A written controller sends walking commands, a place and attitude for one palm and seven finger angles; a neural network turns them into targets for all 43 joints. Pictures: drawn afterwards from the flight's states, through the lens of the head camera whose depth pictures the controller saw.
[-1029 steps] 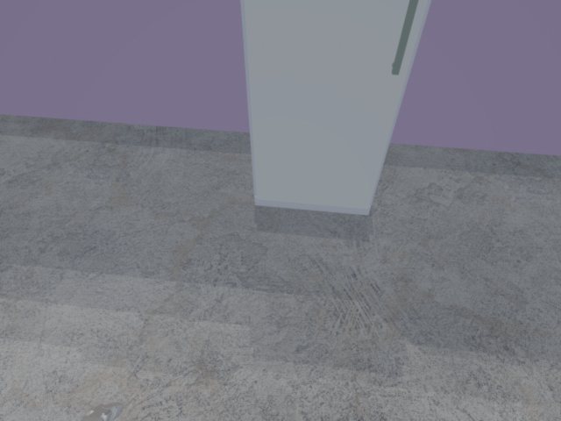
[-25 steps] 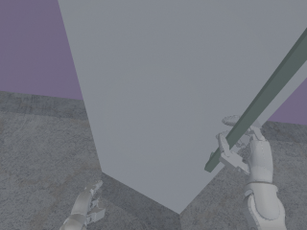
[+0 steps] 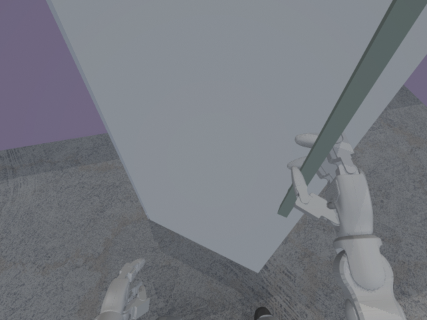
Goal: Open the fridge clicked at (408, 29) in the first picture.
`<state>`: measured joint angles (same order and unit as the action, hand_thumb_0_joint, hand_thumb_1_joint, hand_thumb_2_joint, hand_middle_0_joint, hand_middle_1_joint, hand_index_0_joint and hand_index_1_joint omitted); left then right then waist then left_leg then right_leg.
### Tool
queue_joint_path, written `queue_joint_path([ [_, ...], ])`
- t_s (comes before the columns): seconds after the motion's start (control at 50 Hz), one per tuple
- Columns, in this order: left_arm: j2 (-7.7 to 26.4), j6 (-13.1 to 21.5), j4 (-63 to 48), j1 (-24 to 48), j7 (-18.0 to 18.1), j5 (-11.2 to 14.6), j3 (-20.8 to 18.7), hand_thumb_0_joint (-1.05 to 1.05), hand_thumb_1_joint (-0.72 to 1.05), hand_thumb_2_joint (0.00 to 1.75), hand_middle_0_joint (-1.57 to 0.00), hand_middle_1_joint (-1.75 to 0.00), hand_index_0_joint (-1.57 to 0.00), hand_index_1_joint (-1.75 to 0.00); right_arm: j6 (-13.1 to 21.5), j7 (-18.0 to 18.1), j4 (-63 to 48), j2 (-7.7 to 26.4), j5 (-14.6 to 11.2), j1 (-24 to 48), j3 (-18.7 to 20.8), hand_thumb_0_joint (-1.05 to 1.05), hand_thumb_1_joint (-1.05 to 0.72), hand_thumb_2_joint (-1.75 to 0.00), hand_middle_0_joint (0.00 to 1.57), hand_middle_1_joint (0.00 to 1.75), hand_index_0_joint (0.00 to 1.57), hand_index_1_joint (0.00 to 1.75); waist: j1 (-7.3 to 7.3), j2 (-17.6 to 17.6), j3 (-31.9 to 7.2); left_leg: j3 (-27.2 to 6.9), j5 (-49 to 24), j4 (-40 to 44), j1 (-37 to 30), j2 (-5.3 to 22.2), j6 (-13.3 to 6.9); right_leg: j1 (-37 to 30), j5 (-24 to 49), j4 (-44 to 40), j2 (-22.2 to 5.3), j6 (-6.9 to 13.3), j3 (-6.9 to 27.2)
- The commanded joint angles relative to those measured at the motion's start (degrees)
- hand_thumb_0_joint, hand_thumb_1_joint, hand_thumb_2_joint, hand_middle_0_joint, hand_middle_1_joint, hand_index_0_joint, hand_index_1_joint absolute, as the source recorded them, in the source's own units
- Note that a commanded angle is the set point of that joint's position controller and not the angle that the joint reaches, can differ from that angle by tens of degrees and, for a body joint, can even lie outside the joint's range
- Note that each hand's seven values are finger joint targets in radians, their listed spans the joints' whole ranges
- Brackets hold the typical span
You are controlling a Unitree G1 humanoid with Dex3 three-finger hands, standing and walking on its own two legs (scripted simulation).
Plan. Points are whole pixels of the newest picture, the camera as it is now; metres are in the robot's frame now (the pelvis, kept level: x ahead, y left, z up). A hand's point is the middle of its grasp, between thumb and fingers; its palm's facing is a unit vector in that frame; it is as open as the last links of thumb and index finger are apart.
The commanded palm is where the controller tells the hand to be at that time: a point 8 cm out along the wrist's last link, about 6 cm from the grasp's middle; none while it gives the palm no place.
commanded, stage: walk backward, drawing the door open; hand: right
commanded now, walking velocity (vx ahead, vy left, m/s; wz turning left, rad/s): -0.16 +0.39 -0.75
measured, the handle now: (334, 120) +0.34 -0.11 +0.24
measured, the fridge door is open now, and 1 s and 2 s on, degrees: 40 67 64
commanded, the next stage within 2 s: stop walking and hold the door back in 0.58 s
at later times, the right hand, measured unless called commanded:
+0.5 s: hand (227, 265) +0.18 +0.01 +0.14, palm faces +0.43 +0.87 -0.23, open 6.9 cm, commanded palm +0.13 -0.02 +0.15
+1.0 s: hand (167, 294) +0.14 +0.07 +0.15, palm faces +0.71 +0.67 -0.23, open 6.0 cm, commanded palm +0.12 +0.03 +0.14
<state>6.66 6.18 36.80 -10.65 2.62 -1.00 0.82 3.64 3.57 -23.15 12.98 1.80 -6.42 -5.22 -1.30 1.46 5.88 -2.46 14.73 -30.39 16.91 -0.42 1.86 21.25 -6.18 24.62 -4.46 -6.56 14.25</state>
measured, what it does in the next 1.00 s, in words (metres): steps to the left, turning right: right foot, then left foot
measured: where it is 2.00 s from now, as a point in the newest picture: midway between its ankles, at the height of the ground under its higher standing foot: outside the picture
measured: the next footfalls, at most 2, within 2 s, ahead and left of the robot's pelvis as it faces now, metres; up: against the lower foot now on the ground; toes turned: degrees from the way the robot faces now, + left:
right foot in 0.24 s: -0.04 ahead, -0.02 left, +0.00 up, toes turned -21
left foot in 0.50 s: +0.12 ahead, +0.36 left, +0.00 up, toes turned -27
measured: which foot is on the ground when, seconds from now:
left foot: down 0.00-0.24, up 0.26-0.48, down 0.50-0.82, up 0.84-1.00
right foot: down 0.00-0.00, up 0.02-0.22, down 0.24-0.50, up 0.52-0.78, down 0.80-1.00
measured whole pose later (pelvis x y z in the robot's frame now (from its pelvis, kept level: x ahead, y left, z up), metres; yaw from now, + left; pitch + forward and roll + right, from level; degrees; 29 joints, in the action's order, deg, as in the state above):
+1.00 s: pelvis -0.02 +0.40 +0.01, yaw -47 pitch -3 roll +2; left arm 11.1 1.8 35.5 -8.3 4.5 1.3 2.1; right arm 3.1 5.0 8.5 12.8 -1.5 18.5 -6.8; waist 2.9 3.1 4.9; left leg 4.2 22.0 -43.9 19.5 2.1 2.7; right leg 13.9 -16.3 32.9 -2.0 1.5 -1.3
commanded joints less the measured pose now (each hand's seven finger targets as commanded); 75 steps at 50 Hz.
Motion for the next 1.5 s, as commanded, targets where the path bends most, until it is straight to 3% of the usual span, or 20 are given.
queue_joint_path([
  [0.0,5.31,2.84,-8.62,8.44,0.35,1.02,-2.85,0.00,0.90,0.90,-0.20,-0.30,-0.20,-0.30,8.08,1.40,-23.39,6.84,-0.16,11.34,7.30,0.00,-0.90,-0.90,0.45,1.40,0.45,1.40,0.12,-10.06,-20.07,1.33,-18.83,12.54,-8.86,12.78,-6.24,-0.19,-18.26,22.72,8.03,4.78,-16.50],
  [0.06,5.84,3.10,-9.67,10.32,2.90,0.52,-3.49,0.00,0.90,0.90,-0.20,-0.30,-0.20,-0.30,5.56,-0.58,-18.98,2.61,0.71,10.44,6.60,0.00,-0.90,-0.90,0.45,1.40,0.45,1.40,2.05,-16.59,-15.91,1.14,-15.58,10.54,-4.24,17.03,-12.44,7.80,-26.34,49.75,4.11,5.85,-14.41],
  [0.18,6.22,5.14,-10.18,3.39,3.51,-0.46,-2.63,0.00,0.90,0.90,-0.20,-0.30,-0.20,-0.30,7.78,-1.80,-19.18,-2.09,-1.02,11.57,0.52,0.00,-0.90,-0.90,0.45,1.40,0.45,1.40,-2.29,-5.08,-16.22,9.16,-27.34,-8.81,-4.28,10.55,-8.63,-8.72,-9.97,2.55,0.73,6.52,-17.78],
  [0.2,8.41,5.35,-10.25,1.96,3.41,-0.50,-3.62,0.00,0.90,0.90,-0.20,-0.30,-0.20,-0.30,7.87,-1.86,-17.91,-3.09,-1.05,12.09,-1.93,0.00,-0.90,-0.90,0.45,1.40,0.45,1.40,-4.09,3.10,-16.14,10.13,-13.83,-19.03,10.63,7.64,-4.85,-23.80,8.76,-5.04,-6.50,8.36,-8.55],
  [0.22,10.79,5.69,-11.39,2.09,2.62,-1.55,-4.88,0.00,0.90,0.90,-0.20,-0.30,-0.20,-0.30,9.07,-2.08,-18.56,-3.76,-0.10,14.33,-2.35,0.00,-0.90,-0.90,0.45,1.40,0.45,1.40,-2.40,14.53,-17.13,6.85,15.54,-31.30,27.93,0.81,0.19,-35.38,35.48,-6.34,-24.18,14.27,17.39],
  [0.26,13.17,5.19,-11.46,5.55,0.79,-1.81,-5.09,0.00,0.90,0.90,-0.20,-0.30,-0.20,-0.30,10.80,-2.16,-18.64,1.12,2.54,17.26,1.76,0.00,-0.90,-0.90,0.45,1.40,0.45,1.40,-0.62,3.95,-16.01,-4.89,13.67,-39.23,29.43,3.78,0.57,-31.14,33.62,-4.56,-29.98,21.48,21.80],
  [0.36,11.31,5.86,-8.92,7.37,-0.31,-0.08,-5.91,0.00,0.90,0.90,-0.20,-0.30,-0.20,-0.30,8.26,-2.28,-17.38,-1.94,0.48,13.05,2.19,0.00,-0.90,-0.90,0.45,1.40,0.45,1.40,0.71,11.20,-14.96,-1.93,3.34,-21.80,5.69,3.72,0.38,-9.63,10.14,-1.54,-13.69,11.62,-3.39],
  [0.42,10.85,5.10,-9.97,7.37,-0.31,1.89,-5.59,0.00,0.90,0.90,-0.20,-0.30,-0.20,-0.30,7.75,-1.17,-17.00,-0.53,-0.92,14.30,4.12,0.00,-0.90,-0.90,0.45,1.40,0.45,1.40,0.18,13.10,-16.31,6.44,-0.49,-5.29,-12.95,-1.45,1.21,0.00,-11.97,-2.50,-7.34,9.91,-6.49],
  [0.46,8.26,3.76,-10.04,8.34,-0.15,2.55,-4.42,0.00,0.90,0.90,-0.20,-0.30,-0.20,-0.30,7.72,-0.28,-18.74,3.77,-0.22,15.19,7.11,0.00,-0.90,-0.90,0.45,1.40,0.45,1.40,0.96,0.06,-17.81,6.15,1.66,6.66,-16.19,1.80,0.69,2.39,-22.83,9.07,-0.25,7.84,-11.04],
  [0.5,5.59,4.25,-10.53,11.17,1.01,2.30,-4.13,0.00,0.90,0.90,-0.20,-0.30,-0.20,-0.30,6.86,0.67,-20.85,9.96,0.14,13.27,14.45,0.00,-0.90,-0.90,0.45,1.40,0.45,1.40,4.24,-23.98,-16.74,-12.81,5.64,16.74,-3.47,20.55,-10.51,7.42,-32.88,50.45,7.13,5.40,-15.71],
  [0.62,5.23,2.36,-10.29,10.91,1.81,0.57,-3.19,0.00,0.90,0.90,-0.20,-0.30,-0.20,-0.30,8.37,-0.19,-20.84,4.57,-1.49,10.83,11.09,0.00,-0.90,-0.90,0.45,1.40,0.45,1.40,1.31,-11.56,-15.59,6.87,-20.24,5.21,-10.68,16.25,-11.69,3.75,-27.57,39.14,1.21,5.06,-19.97],
  [0.72,8.04,2.22,-9.59,4.75,2.72,0.24,-2.45,0.00,0.90,0.90,-0.20,-0.30,-0.20,-0.30,4.52,1.36,-7.03,1.23,-2.93,17.47,6.88,0.00,-0.90,-0.90,0.45,1.40,0.45,1.40,0.79,-8.75,-21.24,-1.02,-21.57,3.71,-11.51,18.28,-9.43,-6.53,-19.51,8.51,3.40,6.65,-21.08],
  [0.76,10.14,1.73,-10.42,4.96,2.41,0.65,-2.42,0.00,0.90,0.90,-0.20,-0.30,-0.20,-0.30,5.36,2.31,-6.14,1.93,-3.32,28.30,5.11,0.00,-0.90,-0.90,0.45,1.40,0.45,1.40,-0.27,-0.12,-22.99,0.53,-20.69,-6.00,-5.72,15.49,-5.23,-17.62,-6.83,-5.73,-1.77,9.58,-11.60],
  [0.8,11.70,0.84,-11.83,6.65,1.97,1.63,-2.15,0.00,0.90,0.90,-0.20,-0.30,-0.20,-0.30,5.95,3.31,-2.08,2.81,-3.36,36.74,3.52,0.00,-0.90,-0.90,0.45,1.40,0.45,1.40,1.52,19.90,-19.66,6.39,11.54,-17.35,12.51,6.05,1.32,-28.96,35.11,-1.90,-18.28,17.33,4.36],
  [0.98,12.55,-3.49,-6.41,5.32,2.72,2.90,-1.06,0.00,0.90,0.90,-0.20,-0.30,-0.20,-0.30,2.14,2.06,30.95,0.37,-3.87,56.92,1.33,0.00,-0.90,-0.90,0.45,1.40,0.45,1.40,2.15,3.01,-13.45,8.75,7.17,-2.00,-11.49,1.08,0.79,0.40,-25.11,3.07,-4.60,12.09,-12.65],
  [1.04,12.20,-4.39,-6.66,6.84,3.08,2.20,-1.99,0.00,0.90,0.90,-0.20,-0.30,-0.20,-0.30,2.01,2.25,39.09,8.35,-4.81,60.45,7.47,0.00,-0.90,-0.90,0.45,1.40,0.45,1.40,4.49,-23.57,-8.13,-33.59,20.89,21.76,-7.15,26.32,-10.44,15.03,-27.00,38.45,5.39,6.31,-11.87],
  [1.16,12.01,-3.49,-1.79,3.65,2.93,1.61,-1.95,0.00,0.90,0.90,-0.20,-0.30,-0.20,-0.30,5.80,1.62,49.38,13.08,-4.51,69.82,14.03,0.00,-0.90,-0.90,0.45,1.40,0.45,1.40,2.24,-15.91,-16.02,-9.72,1.67,10.39,-8.86,18.84,-7.53,7.38,-15.67,33.15,3.56,5.26,-13.62],
  [1.28,12.18,-1.75,-1.09,1.97,3.13,1.72,-2.57,0.00,0.90,0.90,-0.20,-0.30,-0.20,-0.30,8.48,0.98,51.97,13.15,-4.06,72.95,15.10,0.00,-0.90,-0.90,0.45,1.40,0.45,1.40,1.38,-14.79,-17.94,-3.82,10.15,8.15,-0.47,14.71,-5.46,-14.88,-12.55,2.73,6.52,6.25,-23.77],
  [1.36,14.85,-0.47,-2.95,0.78,2.84,2.75,-3.09,0.00,0.90,0.90,-0.20,-0.30,-0.20,-0.30,10.13,-0.01,49.60,6.14,-5.14,78.12,10.05,0.00,-0.90,-0.90,0.45,1.40,0.45,1.40,0.61,10.91,-17.50,8.24,14.75,-23.16,10.82,0.24,-0.38,-18.93,-8.00,-9.46,-15.48,17.48,3.34],
  [1.48,15.67,-0.29,-2.29,-1.39,2.45,3.26,-3.18,0.00,0.90,0.90,-0.20,-0.30,-0.20,-0.30,9.13,-0.11,50.92,9.05,-4.06,69.89,12.30,0.00,-0.90,-0.90,0.45,1.40,0.45,1.40,1.47,4.83,-19.51,6.53,-0.37,1.04,-8.45,1.75,-1.55,-10.31,2.43,7.04,-8.16,11.57,-15.00],
])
